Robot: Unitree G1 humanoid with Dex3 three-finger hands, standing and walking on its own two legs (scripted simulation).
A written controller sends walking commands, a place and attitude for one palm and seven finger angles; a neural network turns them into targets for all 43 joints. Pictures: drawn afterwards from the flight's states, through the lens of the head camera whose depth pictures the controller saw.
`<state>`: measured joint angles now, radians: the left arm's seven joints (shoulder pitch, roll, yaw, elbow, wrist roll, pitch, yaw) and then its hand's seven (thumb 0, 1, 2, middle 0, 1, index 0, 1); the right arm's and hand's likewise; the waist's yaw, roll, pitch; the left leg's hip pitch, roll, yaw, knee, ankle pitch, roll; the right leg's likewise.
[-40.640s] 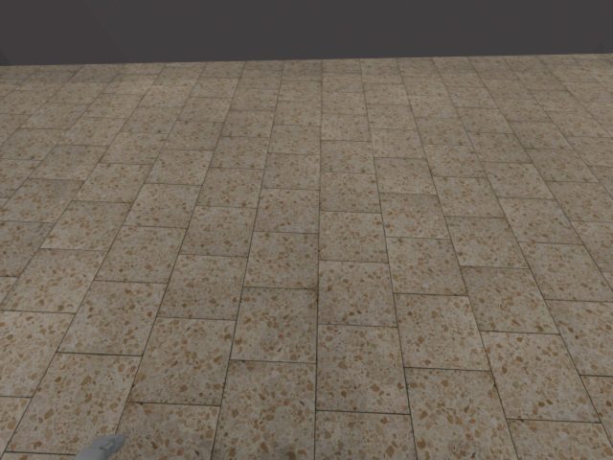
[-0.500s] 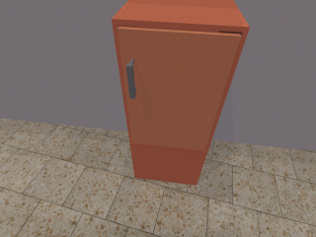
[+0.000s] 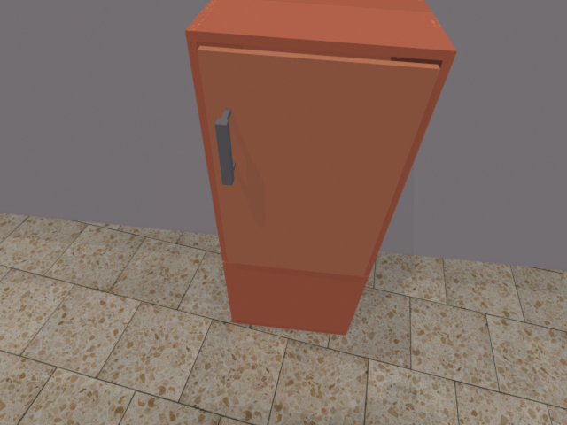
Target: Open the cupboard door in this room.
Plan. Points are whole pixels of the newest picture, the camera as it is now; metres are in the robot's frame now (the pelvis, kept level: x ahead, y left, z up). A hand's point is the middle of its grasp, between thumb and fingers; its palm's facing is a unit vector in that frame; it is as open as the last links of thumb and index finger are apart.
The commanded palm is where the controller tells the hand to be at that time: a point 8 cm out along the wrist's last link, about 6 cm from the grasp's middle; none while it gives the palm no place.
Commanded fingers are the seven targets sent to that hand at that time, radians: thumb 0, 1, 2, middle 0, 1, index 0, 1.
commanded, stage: come to a stop and stand still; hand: left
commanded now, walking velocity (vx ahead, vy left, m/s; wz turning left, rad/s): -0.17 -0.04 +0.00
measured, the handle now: (227, 147) +0.57 +0.16 +0.08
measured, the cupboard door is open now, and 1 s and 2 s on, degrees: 0 0 0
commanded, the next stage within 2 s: look again from close up in 0.80 s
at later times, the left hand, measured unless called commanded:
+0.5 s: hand out of the picture +0.10 +0.19 -0.17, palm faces -0.06 -0.95 -0.30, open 7.4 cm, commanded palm none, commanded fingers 0.00 0.90 0.90 -0.20 -0.30 -0.20 -0.30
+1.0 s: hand out of the picture -0.03 +0.17 -0.18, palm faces -0.02 -0.98 -0.21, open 7.3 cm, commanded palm none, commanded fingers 0.00 0.90 0.90 -0.20 -0.30 -0.20 -0.30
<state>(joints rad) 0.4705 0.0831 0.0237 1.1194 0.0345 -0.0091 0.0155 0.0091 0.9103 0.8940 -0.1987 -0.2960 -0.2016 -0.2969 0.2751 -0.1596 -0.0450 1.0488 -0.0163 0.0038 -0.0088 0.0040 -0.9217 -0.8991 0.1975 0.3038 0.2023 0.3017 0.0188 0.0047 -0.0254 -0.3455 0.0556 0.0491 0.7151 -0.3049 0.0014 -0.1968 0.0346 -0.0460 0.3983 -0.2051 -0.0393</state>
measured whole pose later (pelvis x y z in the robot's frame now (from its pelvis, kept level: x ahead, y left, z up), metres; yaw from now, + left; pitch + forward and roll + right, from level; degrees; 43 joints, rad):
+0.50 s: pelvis +0.00 -0.01 -0.01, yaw -3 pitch +0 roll +0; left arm 0.16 0.20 0.05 0.98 0.03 0.01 0.03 0.00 0.92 0.89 -0.19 -0.29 -0.20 -0.30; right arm 0.26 -0.17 -0.06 1.09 -0.02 0.04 -0.04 0.00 -0.91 -0.90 0.20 0.30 0.21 0.30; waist -0.05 0.05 0.08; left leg -0.30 0.05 0.06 0.65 -0.41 -0.02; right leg -0.25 -0.02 -0.05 0.56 -0.31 -0.01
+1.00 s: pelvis -0.01 -0.01 +0.00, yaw -2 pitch -2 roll -1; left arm 0.32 0.15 -0.01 1.12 0.02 -0.01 0.04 0.00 0.92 0.89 -0.20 -0.30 -0.20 -0.30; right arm 0.26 -0.18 -0.01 1.08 -0.02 0.00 -0.01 0.01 -0.92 -0.90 0.20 0.30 0.20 0.30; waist -0.01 0.04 0.03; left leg -0.22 0.04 0.06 0.51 -0.26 0.00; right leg -0.20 -0.01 -0.08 0.46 -0.24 -0.01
